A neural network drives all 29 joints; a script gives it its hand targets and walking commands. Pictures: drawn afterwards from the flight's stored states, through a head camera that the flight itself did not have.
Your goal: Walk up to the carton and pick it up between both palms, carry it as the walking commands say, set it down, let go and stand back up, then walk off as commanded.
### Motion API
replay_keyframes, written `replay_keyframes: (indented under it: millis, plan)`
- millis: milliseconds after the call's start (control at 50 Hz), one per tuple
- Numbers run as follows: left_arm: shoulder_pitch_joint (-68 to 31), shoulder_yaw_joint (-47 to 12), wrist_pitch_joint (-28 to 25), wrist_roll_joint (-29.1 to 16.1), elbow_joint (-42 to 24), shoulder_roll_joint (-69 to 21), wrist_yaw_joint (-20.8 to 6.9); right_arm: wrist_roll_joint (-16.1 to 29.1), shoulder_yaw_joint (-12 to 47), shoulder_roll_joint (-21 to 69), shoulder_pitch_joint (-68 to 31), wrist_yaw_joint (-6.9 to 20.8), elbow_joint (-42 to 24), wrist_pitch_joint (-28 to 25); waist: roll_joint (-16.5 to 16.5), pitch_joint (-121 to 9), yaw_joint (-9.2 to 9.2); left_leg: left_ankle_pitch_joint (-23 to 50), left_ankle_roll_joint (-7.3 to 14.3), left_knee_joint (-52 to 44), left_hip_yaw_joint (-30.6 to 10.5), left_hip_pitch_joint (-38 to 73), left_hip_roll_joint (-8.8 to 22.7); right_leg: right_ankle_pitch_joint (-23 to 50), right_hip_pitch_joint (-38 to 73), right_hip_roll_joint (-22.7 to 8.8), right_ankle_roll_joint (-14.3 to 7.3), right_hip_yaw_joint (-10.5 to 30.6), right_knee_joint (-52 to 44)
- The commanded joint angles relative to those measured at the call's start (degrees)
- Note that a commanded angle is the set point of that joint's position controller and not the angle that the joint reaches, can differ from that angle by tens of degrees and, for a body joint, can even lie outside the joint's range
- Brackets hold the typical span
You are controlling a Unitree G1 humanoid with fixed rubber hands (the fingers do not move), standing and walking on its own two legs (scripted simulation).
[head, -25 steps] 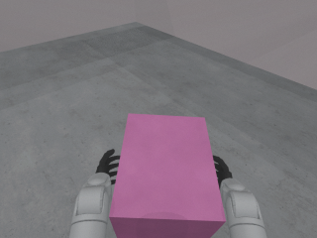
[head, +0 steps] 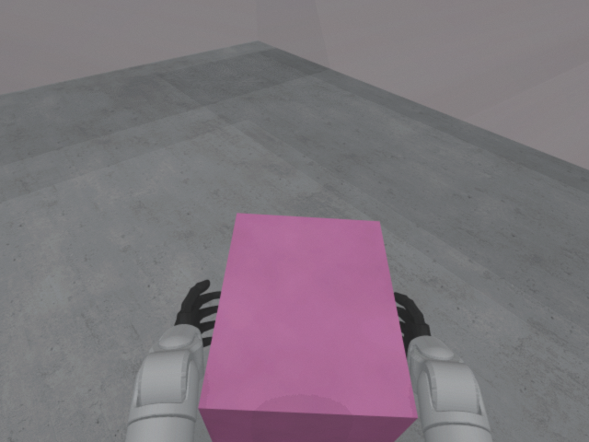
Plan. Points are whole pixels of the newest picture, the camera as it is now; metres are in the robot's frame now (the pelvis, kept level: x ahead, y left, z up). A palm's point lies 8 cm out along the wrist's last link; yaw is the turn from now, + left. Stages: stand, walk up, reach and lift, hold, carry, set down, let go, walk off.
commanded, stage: hold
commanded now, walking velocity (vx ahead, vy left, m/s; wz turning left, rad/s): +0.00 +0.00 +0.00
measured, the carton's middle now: (301, 343) +0.29 +0.00 -0.02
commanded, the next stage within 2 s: carry in 1.12 s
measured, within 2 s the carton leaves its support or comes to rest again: neither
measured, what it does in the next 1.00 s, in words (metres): stands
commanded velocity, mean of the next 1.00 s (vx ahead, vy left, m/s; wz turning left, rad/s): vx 0.00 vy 0.00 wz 0.00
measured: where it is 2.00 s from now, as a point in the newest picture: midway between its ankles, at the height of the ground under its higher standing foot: outside the picture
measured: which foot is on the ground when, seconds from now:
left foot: down 0.00-1.00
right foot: down 0.00-1.00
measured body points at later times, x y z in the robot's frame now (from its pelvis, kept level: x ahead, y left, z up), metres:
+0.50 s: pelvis +0.00 +0.01 +0.00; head -0.03 +0.01 +0.45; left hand +0.28 +0.16 +0.03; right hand +0.27 -0.15 +0.02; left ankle +0.03 +0.13 -0.75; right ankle +0.00 -0.13 -0.75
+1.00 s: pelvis +0.00 +0.00 +0.00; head -0.03 +0.00 +0.45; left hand +0.28 +0.16 +0.03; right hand +0.27 -0.15 +0.01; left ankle +0.03 +0.13 -0.75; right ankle +0.00 -0.13 -0.75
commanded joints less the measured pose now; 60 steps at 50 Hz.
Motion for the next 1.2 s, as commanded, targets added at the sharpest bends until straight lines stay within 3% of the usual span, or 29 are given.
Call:
replay_keyframes:
  millis: [0, 120, 240, 280, 320, 340, 360, 380, 440, 500, 660, 840, 920, 1080, 1100, 1120, 1140, 1160, 1180]
  plan:
    - [-31.9, -36.5, -3.0, -13.8, -5.9, -49.1, -13.3, 12.4, 34.6, 50.0, -31.9, 10.1, -7.4, -2.7, -1.0, -15.0, -0.31, 7.7, 0.0, -1.2, 3.4, 9.2, -4.1, 8.5, -3.5, 3.4, 0.0, -3.2, -3.9]
    - [-31.1, -37.9, -2.9, -13.9, -8.2, -49.1, -12.9, 12.5, 34.1, 49.6, -29.6, 10.3, -7.8, -2.8, 1.3, -16.2, -0.53, 9.8, -0.4, -1.0, 3.2, 9.2, -4.0, 10.6, -2.1, 3.6, -0.4, -2.9, -3.6]
    - [-29.6, -36.9, -2.9, -13.5, -7.2, -49.4, -12.6, 12.7, 34.7, 48.6, -30.5, 10.6, -9.1, -2.7, -0.8, -15.1, -0.15, 9.6, -0.1, -1.5, 2.8, 9.0, -3.7, 9.8, -2.6, 3.7, -0.2, -3.4, -3.5]
    - [-29.2, -37.4, -2.8, -13.6, -7.5, -50.0, -12.5, 12.9, 34.7, 48.3, -30.0, 10.6, -9.4, -2.9, 0.8, -15.7, -0.5, 10.4, -0.4, -1.2, 2.7, 10.0, -3.6, 10.2, -3.0, 3.7, -0.6, -3.4, -3.3]
    - [-29.1, -37.4, -2.8, -13.6, -8.4, -49.4, -12.4, 12.4, 34.2, 48.1, -28.9, 10.5, -8.7, -2.6, -0.2, -16.5, -0.42, 11.3, -0.4, -1.3, 2.6, 10.1, -3.4, 10.5, -2.5, 3.9, -0.4, -3.3, -3.5]
    - [-29.0, -37.8, -2.9, -14.0, -9.0, -49.8, -12.4, 12.9, 34.6, 48.0, -28.9, 10.5, -9.9, -2.9, 1.4, -17.2, -0.38, 11.6, -0.5, -1.1, 2.7, 9.7, -3.6, 11.3, -1.3, 3.8, -0.6, -3.2, -3.3]
    - [-28.8, -37.3, -2.9, -13.4, -8.7, -49.3, -12.3, 12.8, 34.7, 47.9, -30.0, 10.7, -10.2, -2.9, -0.5, -16.6, -0.27, 11.3, -0.4, -1.1, 2.6, 10.2, -3.5, 10.6, -2.9, 3.8, -0.3, -3.5, -3.3]
    - [-28.7, -37.5, -2.8, -13.4, -8.7, -49.5, -12.2, 12.7, 34.4, 47.8, -29.0, 10.6, -9.8, -2.9, 0.9, -15.9, -0.29, 11.1, -0.4, -1.2, 2.7, 9.7, -3.6, 10.4, -2.4, 3.7, -0.6, -3.2, -3.6]
    - [-28.6, -36.7, -2.7, -13.3, -7.7, -49.2, -12.4, 12.4, 34.0, 47.3, -29.9, 10.6, -9.9, -2.8, -0.2, -14.3, -0.38, 9.0, -0.2, -1.5, 2.5, 9.6, -3.5, 8.4, -3.6, 3.7, -0.7, -3.3, -3.7]
    - [-28.5, -36.8, -2.7, -12.8, -7.9, -48.9, -12.3, 12.6, 34.0, 47.2, -29.5, 10.6, -9.5, -2.8, 1.3, -13.7, -0.25, 8.2, -0.3, -1.5, 3.0, 8.8, -3.7, 8.4, -2.9, 3.6, -0.8, -3.3, -3.5]
    - [-28.7, -37.4, -3.0, -13.8, -9.3, -48.5, -12.5, 12.8, 35.0, 48.3, -29.1, 10.2, -10.7, -2.9, -0.8, -16.4, 0.3, 11.3, 0.1, -1.1, 3.0, 9.1, -3.7, 11.7, -1.5, 3.7, -0.1, -3.0, -3.3]
    - [-29.2, -37.2, -3.0, -13.3, -9.7, -47.1, -12.6, 12.6, 34.3, 48.0, -28.2, 9.9, -10.0, -2.8, 0.5, -15.4, 0.24, 10.0, -0.1, -1.2, 3.3, 8.1, -4.1, 11.3, -1.3, 3.3, -0.1, -2.7, -3.6]
    - [-28.2, -36.5, -3.1, -13.1, -8.0, -47.3, -12.8, 12.7, 35.4, 48.2, -29.1, 9.5, -10.6, -2.8, -1.4, -15.6, 0.75, 9.4, 0.3, -1.0, 3.3, 7.9, -4.1, 10.8, -1.4, 3.4, 0.3, -2.6, -3.6]
    - [-28.9, -37.0, -3.0, -13.1, -8.8, -47.2, -12.8, 12.6, 34.8, 48.4, -28.3, 9.4, -9.7, -2.9, 0.6, -16.0, 0.53, 10.1, 0.0, -0.8, 3.3, 7.8, -4.1, 11.3, -1.4, 3.3, -0.1, -2.5, -3.5]
    - [-33.6, -37.3, -2.3, -15.2, -8.2, -46.1, -12.8, 13.3, 34.1, 47.9, -33.4, 9.4, -11.3, -2.3, 1.5, -22.6, -0.54, 13.9, 0.8, 6.3, -0.2, 1.9, 8.6, 9.3, -7.5, -8.3, -0.4, -2.9, 6.2]
    - [-32.5, -38.2, -2.0, -16.2, -9.8, -46.7, -12.4, 14.1, 35.5, 47.8, -31.7, 9.0, -13.4, -2.1, 3.6, -21.4, 0.09, 10.4, 1.4, 6.8, -0.1, -1.1, 7.8, 6.5, -8.6, -7.8, -0.7, -1.9, 6.3]
    - [-32.7, -37.1, -1.7, -16.3, -9.2, -46.7, -12.1, 14.1, 35.0, 47.1, -32.7, 8.7, -13.1, -1.4, 2.9, -24.5, 0.2, 13.5, 1.7, 9.2, 0.1, -1.4, 7.8, 10.7, -7.8, -9.5, -1.1, -1.0, 6.9]
    - [-32.8, -37.2, -0.8, -16.7, -10.1, -46.9, -11.5, 14.9, 35.4, 47.3, -32.4, 8.5, -13.0, -0.2, 3.8, -24.1, 0.36, 13.5, 1.5, 10.1, 1.0, -3.6, 7.2, 11.3, -8.2, -9.9, -1.4, -0.5, 7.8]
    - [-32.4, -37.9, 0.0, -17.4, -11.1, -46.6, -11.3, 16.0, 36.3, 47.2, -33.4, 8.3, -14.4, 0.7, 2.7, -23.7, 0.57, 13.1, 1.4, 11.4, 1.2, -6.5, 6.7, 11.4, -7.9, -10.4, -1.9, 0.3, 8.5]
